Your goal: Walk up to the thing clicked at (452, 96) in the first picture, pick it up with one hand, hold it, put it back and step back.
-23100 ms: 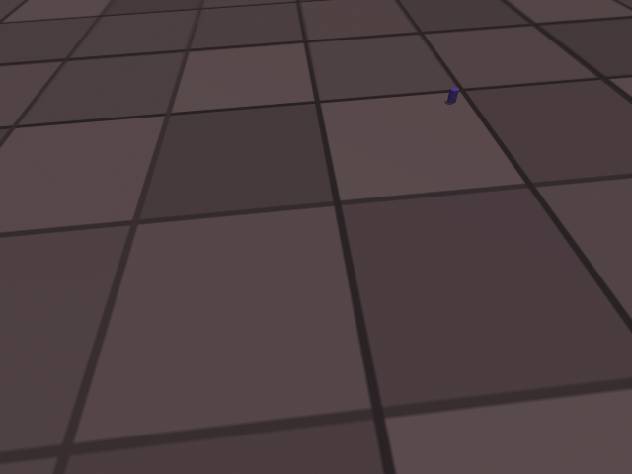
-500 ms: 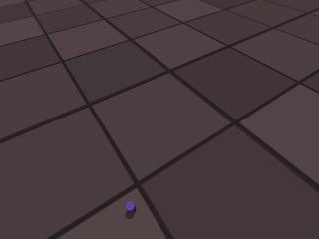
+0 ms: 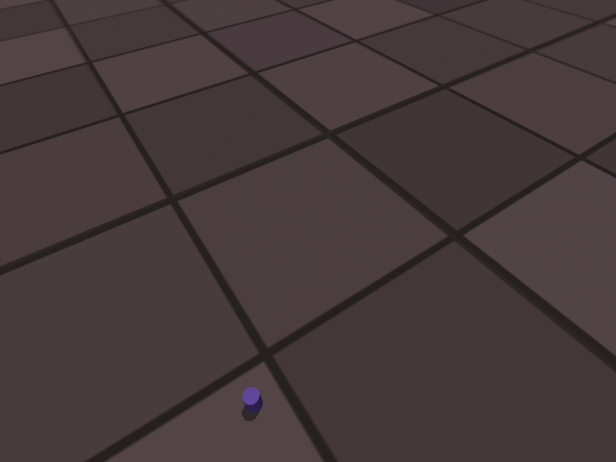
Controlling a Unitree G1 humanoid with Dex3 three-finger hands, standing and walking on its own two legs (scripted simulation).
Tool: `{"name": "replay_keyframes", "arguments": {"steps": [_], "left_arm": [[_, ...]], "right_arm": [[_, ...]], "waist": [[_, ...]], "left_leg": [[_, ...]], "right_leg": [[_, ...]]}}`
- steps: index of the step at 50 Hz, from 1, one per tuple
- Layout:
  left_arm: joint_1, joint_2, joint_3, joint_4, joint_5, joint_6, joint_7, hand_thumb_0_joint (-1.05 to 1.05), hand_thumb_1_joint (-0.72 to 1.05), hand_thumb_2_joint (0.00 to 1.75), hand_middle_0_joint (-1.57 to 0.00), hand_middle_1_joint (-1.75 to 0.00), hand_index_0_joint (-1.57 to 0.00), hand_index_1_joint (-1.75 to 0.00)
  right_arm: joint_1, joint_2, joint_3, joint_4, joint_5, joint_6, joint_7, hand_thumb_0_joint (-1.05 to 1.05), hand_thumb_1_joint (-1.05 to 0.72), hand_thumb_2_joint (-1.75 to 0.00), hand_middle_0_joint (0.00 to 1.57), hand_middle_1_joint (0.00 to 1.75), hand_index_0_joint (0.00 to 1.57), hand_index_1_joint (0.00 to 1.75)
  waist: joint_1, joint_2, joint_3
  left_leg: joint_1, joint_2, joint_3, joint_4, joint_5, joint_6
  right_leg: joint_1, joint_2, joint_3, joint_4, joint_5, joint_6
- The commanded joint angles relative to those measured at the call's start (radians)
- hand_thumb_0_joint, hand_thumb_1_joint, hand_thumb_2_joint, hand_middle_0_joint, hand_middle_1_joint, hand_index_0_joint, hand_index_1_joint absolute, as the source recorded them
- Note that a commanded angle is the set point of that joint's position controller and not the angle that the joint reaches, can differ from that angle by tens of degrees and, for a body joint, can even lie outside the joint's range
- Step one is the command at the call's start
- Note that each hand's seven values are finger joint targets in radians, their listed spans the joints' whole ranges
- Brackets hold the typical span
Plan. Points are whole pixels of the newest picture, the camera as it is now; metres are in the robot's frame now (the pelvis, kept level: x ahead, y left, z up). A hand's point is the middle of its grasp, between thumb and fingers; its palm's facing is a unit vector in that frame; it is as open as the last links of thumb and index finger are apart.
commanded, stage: stand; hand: left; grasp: from above
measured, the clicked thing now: (252, 399) +0.44 +0.23 -0.74
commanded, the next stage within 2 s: rise first in 0.28 s
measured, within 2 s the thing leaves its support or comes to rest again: neither
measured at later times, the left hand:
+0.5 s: hand out of the picture +0.11 +0.24 -0.16, palm faces +0.05 -0.94 -0.33, open 7.6 cm
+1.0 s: hand out of the picture +0.13 +0.26 -0.22, palm faces -0.11 -0.90 -0.43, open 13.6 cm
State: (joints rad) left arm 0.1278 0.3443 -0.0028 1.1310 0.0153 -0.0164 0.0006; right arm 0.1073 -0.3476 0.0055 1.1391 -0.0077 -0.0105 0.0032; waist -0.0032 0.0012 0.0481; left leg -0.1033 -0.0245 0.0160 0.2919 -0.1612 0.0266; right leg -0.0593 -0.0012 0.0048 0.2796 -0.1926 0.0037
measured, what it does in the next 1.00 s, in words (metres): lowers itself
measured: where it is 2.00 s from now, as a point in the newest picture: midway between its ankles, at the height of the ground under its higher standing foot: outside the picture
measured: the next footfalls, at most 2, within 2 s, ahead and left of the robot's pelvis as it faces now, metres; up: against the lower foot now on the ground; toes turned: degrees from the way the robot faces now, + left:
none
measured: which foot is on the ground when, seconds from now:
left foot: down 0.00-1.00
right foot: down 0.00-1.00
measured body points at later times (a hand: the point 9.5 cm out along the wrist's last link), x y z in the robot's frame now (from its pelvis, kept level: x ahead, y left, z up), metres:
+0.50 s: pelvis +0.00 +0.00 -0.01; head +0.04 +0.00 +0.44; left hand +0.11 +0.29 -0.14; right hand +0.09 -0.29 -0.14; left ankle +0.00 +0.10 -0.75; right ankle -0.02 -0.12 -0.75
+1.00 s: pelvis -0.01 +0.00 -0.08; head +0.08 +0.01 +0.36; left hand +0.13 +0.30 -0.19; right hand +0.14 -0.26 -0.18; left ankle +0.00 +0.10 -0.75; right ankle -0.02 -0.12 -0.75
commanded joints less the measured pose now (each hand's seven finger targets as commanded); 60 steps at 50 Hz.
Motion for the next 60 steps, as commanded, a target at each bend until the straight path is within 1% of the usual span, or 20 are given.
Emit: {"name": "replay_keyframes", "arguments": {"steps": [1,5,10,18,19,20,21,22,23,25,26,27,28,30,34,36,41,46,53,60], "left_arm": [[-0.029,0.211,0.034,-0.056,-0.006,-0.018,0.014,0.00,0.90,0.90,-0.20,-0.30,-0.20,-0.30],[-0.031,0.217,0.037,-0.057,-0.008,-0.020,0.014,0.00,0.90,0.90,-0.20,-0.30,-0.20,-0.30],[-0.025,0.214,0.036,-0.055,-0.007,-0.017,0.013,0.00,0.90,0.90,-0.20,-0.30,-0.20,-0.30],[-0.024,0.216,0.033,-0.060,-0.006,-0.022,0.016,0.00,0.90,0.90,-0.20,-0.30,-0.20,-0.30],[-0.035,0.217,0.036,-0.063,-0.009,-0.022,0.017,0.00,0.84,0.96,-0.22,-0.38,-0.21,-0.38],[-0.386,0.060,0.044,-0.414,-0.059,-0.114,0.032,0.00,0.76,0.93,-0.24,-0.42,-0.19,-0.46],[-0.508,0.093,0.057,-0.334,-0.056,-0.100,0.035,0.00,0.68,0.91,-0.23,-0.50,-0.19,-0.54],[-0.335,0.154,0.100,-0.133,-0.038,-0.052,0.036,0.00,0.60,0.91,-0.21,-0.58,-0.19,-0.61],[-0.248,0.184,0.128,-0.079,-0.024,-0.035,0.022,0.00,0.52,0.91,-0.22,-0.64,-0.19,-0.66],[-0.329,0.281,0.181,-0.172,0.018,-0.039,0.002,0.00,0.36,0.89,-0.19,-0.80,-0.20,-0.80],[-0.261,0.285,0.204,-0.158,0.047,-0.030,-0.014,0.00,0.28,0.87,-0.18,-0.87,-0.20,-0.85],[-0.122,0.222,0.187,-0.060,0.076,-0.009,-0.030,0.00,0.20,0.86,-0.17,-0.93,-0.20,-0.89],[-0.067,0.228,0.203,-0.076,0.098,0.003,-0.040,0.00,0.12,0.88,-0.15,-0.95,-0.18,-0.92],[-0.058,0.226,0.207,-0.184,0.125,0.032,-0.038,0.00,-0.04,0.88,-0.16,-0.97,-0.18,-0.94],[-0.085,0.168,0.169,-0.257,0.144,0.121,-0.016,0.00,-0.36,0.90,-0.16,-0.97,-0.16,-0.96],[-0.082,0.166,0.170,-0.317,0.145,0.143,-0.007,0.00,-0.48,0.92,-0.14,-0.99,-0.15,-0.99],[-0.097,0.202,0.216,-0.513,0.160,0.136,0.009,0.00,-0.52,0.95,-0.12,-1.02,-0.12,-1.02],[0.018,0.202,0.211,-0.678,0.184,0.147,0.005,0.00,-0.52,0.96,-0.12,-1.04,-0.11,-1.05],[0.116,0.174,0.183,-0.766,0.207,0.209,0.000,0.00,-0.56,0.99,-0.10,-1.05,-0.09,-1.06],[0.177,0.174,0.192,-0.826,0.231,0.225,0.011,0.00,-0.54,0.96,-0.12,-1.03,-0.12,-1.04]], "right_arm": [[-0.033,-0.217,-0.040,-0.054,0.001,-0.025,-0.014,0.00,-0.90,-0.90,0.20,0.30,0.20,0.30],[-0.031,-0.211,-0.037,-0.054,0.001,-0.027,-0.014,0.00,-0.90,-0.90,0.20,0.30,0.20,0.30],[-0.031,-0.217,-0.038,-0.053,0.001,-0.028,-0.015,0.00,-0.90,-0.90,0.20,0.30,0.20,0.30],[-0.026,-0.213,-0.039,-0.057,0.002,-0.028,-0.017,0.00,-0.90,-0.90,0.20,0.30,0.20,0.30],[-0.024,-0.213,-0.040,-0.056,0.002,-0.029,-0.017,0.00,-0.90,-0.91,0.20,0.30,0.20,0.30],[0.005,-0.057,-0.003,-0.329,0.071,-0.072,-0.035,0.00,-0.93,-0.91,0.20,0.30,0.20,0.30],[0.060,-0.084,-0.006,-0.275,0.069,-0.070,-0.043,0.00,-0.91,-0.90,0.20,0.30,0.20,0.30],[0.086,-0.110,-0.014,-0.264,0.067,-0.057,-0.048,0.00,-0.90,-0.90,0.20,0.30,0.20,0.30],[0.093,-0.116,-0.032,-0.293,0.065,-0.047,-0.047,0.00,-0.89,-0.90,0.20,0.30,0.20,0.30],[0.133,-0.118,-0.062,-0.334,0.050,-0.051,-0.056,0.00,-0.90,-0.90,0.20,0.30,0.20,0.30],[0.138,-0.115,-0.075,-0.368,0.039,-0.055,-0.050,0.00,-0.89,-0.90,0.20,0.30,0.20,0.30],[0.169,-0.111,-0.085,-0.377,0.033,-0.053,-0.043,0.00,-0.90,-0.90,0.20,0.30,0.20,0.30],[0.165,-0.111,-0.090,-0.407,0.032,-0.052,-0.038,0.00,-0.89,-0.90,0.20,0.30,0.20,0.30],[0.146,-0.103,-0.095,-0.478,0.040,-0.050,-0.036,0.00,-0.91,-0.90,0.20,0.30,0.20,0.30],[0.093,-0.087,-0.082,-0.570,0.049,-0.052,-0.028,0.00,-0.90,-0.90,0.20,0.30,0.20,0.30],[0.101,-0.080,-0.082,-0.592,0.048,-0.060,-0.027,0.00,-0.91,-0.90,0.20,0.30,0.20,0.30],[0.129,-0.063,-0.090,-0.639,0.040,-0.099,-0.029,0.00,-0.90,-0.90,0.20,0.30,0.20,0.30],[0.135,-0.057,-0.096,-0.672,0.036,-0.124,-0.044,0.00,-0.88,-0.90,0.20,0.30,0.20,0.30],[0.126,-0.051,-0.089,-0.700,0.031,-0.144,-0.050,0.00,-0.89,-0.90,0.20,0.30,0.20,0.30],[0.114,-0.042,-0.084,-0.734,0.025,-0.167,-0.043,0.00,-0.91,-0.91,0.20,0.30,0.20,0.30]], "waist": [[-0.001,0.002,-0.065],[-0.001,-0.009,-0.077],[0.002,-0.008,-0.066],[-0.002,-0.020,-0.102],[-0.004,-0.019,-0.099],[-0.113,0.021,-0.015],[-0.086,0.000,-0.072],[-0.079,-0.048,-0.034],[-0.039,-0.045,-0.031],[-0.025,-0.008,-0.209],[-0.015,0.031,-0.280],[-0.009,0.000,-0.282],[0.024,0.010,-0.317],[0.046,0.054,-0.358],[0.021,0.028,-0.242],[0.006,0.015,-0.254],[-0.006,0.026,-0.338],[-0.013,0.067,-0.414],[-0.036,0.048,-0.401],[-0.026,0.062,-0.425]], "left_leg": [[0.029,0.155,-0.129,-0.038,0.151,0.006],[0.039,0.154,-0.130,-0.034,0.195,0.002],[0.030,0.153,-0.133,-0.039,0.169,0.001],[0.063,0.161,-0.128,-0.010,0.270,0.006],[0.060,0.161,-0.127,-0.011,0.283,0.004],[-0.092,0.025,-0.002,0.063,0.089,-0.009],[-0.086,0.021,-0.008,0.081,0.059,-0.009],[-0.132,0.015,-0.011,0.100,0.020,-0.006],[-0.181,0.024,-0.005,0.138,0.031,-0.006],[-0.164,0.016,-0.005,0.213,0.083,-0.006],[-0.170,0.009,-0.007,0.256,0.127,-0.010],[-0.218,0.006,-0.015,0.299,0.154,-0.010],[-0.237,-0.001,-0.014,0.324,0.166,-0.011],[-0.221,-0.004,-0.018,0.313,0.191,-0.021],[-0.350,0.016,-0.036,0.347,0.055,-0.023],[-0.393,0.018,-0.031,0.397,0.009,-0.018],[-0.468,0.019,-0.032,0.529,-0.026,-0.010],[-0.468,0.024,-0.032,0.605,0.029,-0.007],[-0.536,0.027,-0.045,0.669,0.031,-0.003],[-0.621,0.026,-0.049,0.751,0.025,-0.004]], "right_leg": [[-0.019,-0.139,0.099,-0.039,0.138,-0.027],[-0.012,-0.138,0.096,-0.033,0.170,-0.027],[-0.015,-0.137,0.097,-0.038,0.139,-0.027],[0.003,-0.142,0.086,-0.022,0.245,-0.028],[0.010,-0.144,0.091,-0.019,0.260,-0.030],[-0.247,0.004,-0.006,0.065,0.166,-0.020],[-0.206,0.000,-0.013,0.081,0.135,-0.019],[-0.231,0.010,-0.024,0.093,0.082,-0.026],[-0.251,0.010,-0.029,0.128,0.075,-0.028],[-0.259,0.006,-0.014,0.197,0.119,-0.030],[-0.250,0.003,-0.013,0.240,0.156,-0.033],[-0.279,0.006,-0.013,0.278,0.174,-0.035],[-0.260,0.007,-0.014,0.302,0.175,-0.036],[-0.250,0.014,-0.018,0.311,0.168,-0.043],[-0.377,0.027,-0.032,0.343,0.021,-0.043],[-0.437,0.031,-0.032,0.391,-0.018,-0.039],[-0.539,0.024,-0.026,0.519,-0.045,-0.033],[-0.610,0.024,-0.019,0.593,-0.002,-0.030],[-0.664,0.030,-0.027,0.640,-0.007,-0.027],[-0.734,0.031,-0.032,0.725,-0.026,-0.030]]}}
